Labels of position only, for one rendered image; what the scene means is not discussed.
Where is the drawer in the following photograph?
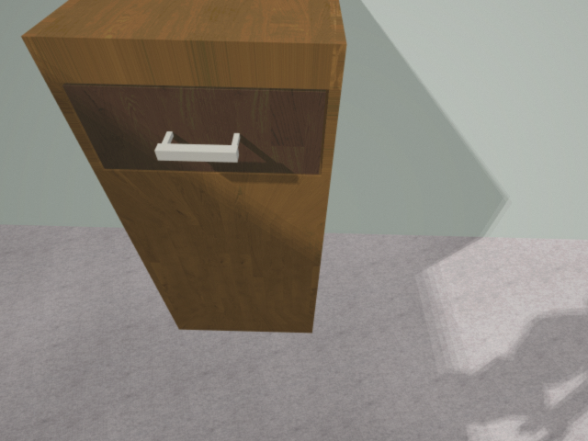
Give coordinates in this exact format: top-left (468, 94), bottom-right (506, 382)
top-left (62, 83), bottom-right (326, 175)

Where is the cabinet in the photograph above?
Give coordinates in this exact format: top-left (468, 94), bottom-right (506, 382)
top-left (21, 0), bottom-right (346, 333)

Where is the handle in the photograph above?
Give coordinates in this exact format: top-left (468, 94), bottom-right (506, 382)
top-left (154, 131), bottom-right (240, 163)

